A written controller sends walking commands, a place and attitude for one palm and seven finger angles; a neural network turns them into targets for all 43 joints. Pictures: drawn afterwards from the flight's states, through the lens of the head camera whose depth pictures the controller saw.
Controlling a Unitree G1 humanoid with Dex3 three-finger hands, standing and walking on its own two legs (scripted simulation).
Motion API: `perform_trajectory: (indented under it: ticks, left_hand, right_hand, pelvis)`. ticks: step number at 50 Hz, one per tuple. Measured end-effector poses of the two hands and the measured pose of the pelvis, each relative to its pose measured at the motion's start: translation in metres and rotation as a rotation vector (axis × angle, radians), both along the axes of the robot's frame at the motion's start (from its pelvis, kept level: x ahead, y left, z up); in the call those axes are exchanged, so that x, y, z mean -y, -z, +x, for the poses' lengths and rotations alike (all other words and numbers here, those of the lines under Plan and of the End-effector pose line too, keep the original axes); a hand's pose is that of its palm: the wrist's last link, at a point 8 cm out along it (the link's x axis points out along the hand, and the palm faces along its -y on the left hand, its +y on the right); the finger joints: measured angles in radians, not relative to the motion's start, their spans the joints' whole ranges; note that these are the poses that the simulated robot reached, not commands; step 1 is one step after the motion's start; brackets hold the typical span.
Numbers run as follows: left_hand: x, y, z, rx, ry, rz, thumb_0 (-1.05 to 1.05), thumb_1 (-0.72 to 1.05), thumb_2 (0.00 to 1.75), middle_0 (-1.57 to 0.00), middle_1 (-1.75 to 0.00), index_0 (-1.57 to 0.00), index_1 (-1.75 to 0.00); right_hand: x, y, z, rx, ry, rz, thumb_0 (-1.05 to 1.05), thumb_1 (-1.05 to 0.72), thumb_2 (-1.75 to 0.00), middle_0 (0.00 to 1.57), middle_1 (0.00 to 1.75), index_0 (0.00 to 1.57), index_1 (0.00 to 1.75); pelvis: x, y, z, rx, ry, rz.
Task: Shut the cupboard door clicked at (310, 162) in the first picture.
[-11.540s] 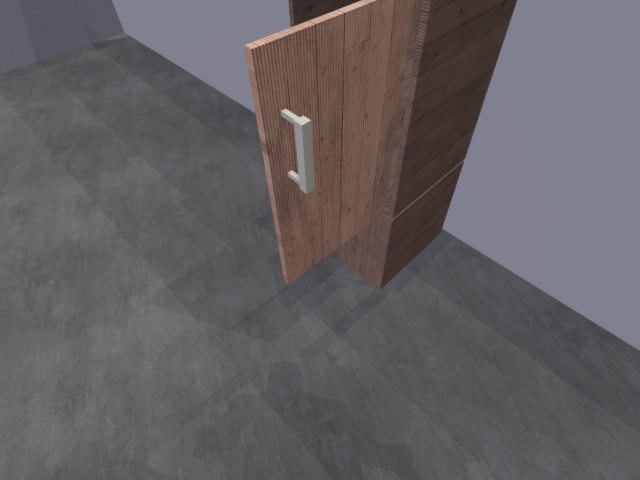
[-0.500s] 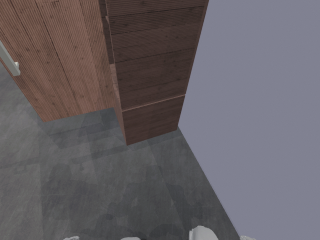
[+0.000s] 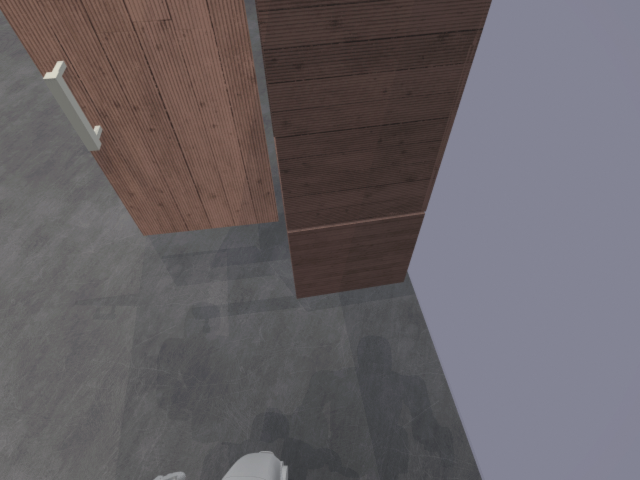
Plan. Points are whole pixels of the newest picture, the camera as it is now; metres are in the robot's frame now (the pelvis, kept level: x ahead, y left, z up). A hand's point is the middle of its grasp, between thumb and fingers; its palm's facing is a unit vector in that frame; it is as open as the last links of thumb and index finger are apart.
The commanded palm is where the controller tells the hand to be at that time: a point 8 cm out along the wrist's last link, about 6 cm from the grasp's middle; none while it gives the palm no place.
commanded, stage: take the last steps up to it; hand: left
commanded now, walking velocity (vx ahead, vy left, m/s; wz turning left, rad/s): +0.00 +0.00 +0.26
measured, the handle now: (77, 107) +0.69 +0.46 +0.06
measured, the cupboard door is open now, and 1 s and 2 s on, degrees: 88 88 88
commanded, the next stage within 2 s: come to a stop and stand still in 0.88 s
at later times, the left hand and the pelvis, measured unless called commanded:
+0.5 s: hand out of the picture +0.08 +0.23 -0.17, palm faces +0.16 -0.96 -0.24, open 7.4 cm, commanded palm none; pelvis +0.05 +0.02 -0.01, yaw +7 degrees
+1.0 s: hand (125, 471) +0.15 +0.30 -0.19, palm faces +0.21 -0.96 -0.18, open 7.4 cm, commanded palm none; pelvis +0.18 +0.12 -0.01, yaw +8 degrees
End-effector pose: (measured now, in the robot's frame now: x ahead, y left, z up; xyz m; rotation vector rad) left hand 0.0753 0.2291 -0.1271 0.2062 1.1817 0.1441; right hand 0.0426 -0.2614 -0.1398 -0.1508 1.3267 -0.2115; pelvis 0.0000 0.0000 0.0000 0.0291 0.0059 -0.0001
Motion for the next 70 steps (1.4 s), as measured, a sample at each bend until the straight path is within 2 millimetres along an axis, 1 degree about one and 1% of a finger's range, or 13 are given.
perform_trajectory:
  ticks: [8, 11, 14, 19, 24, 28, 35, 43, 46, 51, 58, 64, 70]
  left_hand:
    - [-0.036, 0.027, -0.073, -0.167, -0.136, -0.016, 0.0, 0.91, 0.9, -0.21, -0.3, -0.2, -0.3]
    - [-0.049, 0.032, -0.087, -0.22, -0.164, -0.014, 0.0, 0.91, 0.9, -0.2, -0.3, -0.2, -0.3]
    - [-0.056, 0.026, -0.082, -0.212, -0.181, -0.016, 0.01, 0.91, 0.9, -0.2, -0.3, -0.19, -0.3]
    - [-0.055, 0.01, -0.052, -0.126, -0.183, -0.019, 0.01, 0.91, 0.9, -0.2, -0.3, -0.19, -0.3]
    - [-0.044, 0.008, -0.015, -0.043, -0.164, -0.003, 0.01, 0.91, 0.9, -0.2, -0.3, -0.19, -0.3]
    - [-0.035, 0.008, -0.006, -0.026, -0.203, -0.007, 0.0, 0.91, 0.9, -0.2, -0.3, -0.19, -0.3]
    - [-0.026, 0.008, -0.017, -0.158, -0.257, -0.082, 0.0, 0.91, 0.9, -0.2, -0.3, -0.2, -0.3]
    - [-0.063, 0.04, -0.021, -0.322, -0.319, -0.145, 0.0, 0.9, 0.9, -0.21, -0.3, -0.2, -0.3]
    - [-0.088, 0.041, 0.004, -0.326, -0.291, -0.119, 0.01, 0.91, 0.9, -0.2, -0.3, -0.2, -0.3]
    - [-0.122, 0.024, 0.079, -0.19, -0.247, -0.07, 0.01, 0.91, 0.9, -0.2, -0.3, -0.19, -0.3]
    - [-0.134, 0.016, 0.173, -0.026, -0.191, -0.031, 0.0, 0.91, 0.9, -0.2, -0.3, -0.19, -0.3]
    - [-0.125, 0.014, 0.209, -0.043, -0.135, -0.029, 0.0, 0.91, 0.9, -0.2, -0.3, -0.19, -0.3]
    - [-0.125, 0.019, 0.223, -0.04, -0.145, -0.035, 0.0, 0.91, 0.9, -0.2, -0.3, -0.2, -0.3]
  right_hand:
    - [-0.03, -0.008, 0.09, 0.161, -0.164, -0.04, 0.01, -0.91, -0.9, 0.19, 0.3, 0.2, 0.3]
    - [-0.047, -0.013, 0.107, 0.211, -0.209, -0.041, 0.01, -0.91, -0.9, 0.19, 0.3, 0.2, 0.3]
    - [-0.059, -0.015, 0.107, 0.215, -0.23, -0.027, 0.01, -0.91, -0.9, 0.2, 0.3, 0.2, 0.3]
    - [-0.069, -0.008, 0.091, 0.141, -0.23, 0.024, 0.01, -0.91, -0.9, 0.2, 0.3, 0.2, 0.3]
    - [-0.055, 0.011, 0.074, 0.047, -0.186, 0.049, 0.0, -0.92, -0.9, 0.2, 0.3, 0.2, 0.3]
    - [-0.045, 0.017, 0.075, -0.047, -0.198, 0.045, 0.01, -0.92, -0.9, 0.2, 0.3, 0.2, 0.3]
    - [-0.06, -0.006, 0.128, -0.036, -0.214, 0.026, 0.01, -0.91, -0.9, 0.19, 0.3, 0.2, 0.3]
    - [-0.129, 0.003, 0.224, 0.109, -0.295, -0.001, 0.01, -0.91, -0.9, 0.19, 0.3, 0.2, 0.3]
    - [-0.151, 0.0, 0.236, 0.141, -0.275, 0.007, 0.01, -0.91, -0.9, 0.19, 0.3, 0.2, 0.3]
    - [-0.164, -0.005, 0.24, 0.122, -0.231, 0.008, 0.0, -0.95, -0.9, 0.2, 0.3, 0.2, 0.3]
    - [-0.169, 0.009, 0.233, -0.003, -0.195, 0.039, 0.0, -0.93, -0.9, 0.2, 0.3, 0.2, 0.3]
    - [-0.169, 0.016, 0.236, -0.059, -0.122, 0.065, 0.01, -0.92, -0.9, 0.2, 0.3, 0.2, 0.3]
    - [-0.163, 0.013, 0.238, -0.087, -0.107, 0.04, 0.01, -0.91, -0.9, 0.2, 0.3, 0.2, 0.3]
  pelvis:
    - [-0.02, 0.013, 0.011, 0.002, -0.049, -0.024]
    - [-0.026, 0.015, 0.012, 0.01, -0.052, -0.017]
    - [-0.029, 0.009, 0.016, 0.012, -0.067, -0.023]
    - [-0.03, 0.001, 0.028, 0.01, -0.094, -0.032]
    - [-0.021, 0.008, 0.049, 0.011, -0.114, -0.01]
    - [-0.022, 0.01, 0.067, 0.019, -0.146, -0.02]
    - [-0.042, -0.005, 0.108, -0.003, -0.181, -0.018]
    - [-0.097, 0.018, 0.156, 0.007, -0.18, -0.035]
    - [-0.107, 0.016, 0.168, 0.011, -0.159, -0.022]
    - [-0.121, 0.004, 0.189, 0.002, -0.145, -0.014]
    - [-0.124, 0.006, 0.223, 0.006, -0.148, 0.009]
    - [-0.123, 0.006, 0.244, -0.007, -0.138, -0.006]
    - [-0.122, 0.007, 0.253, -0.011, -0.146, -0.015]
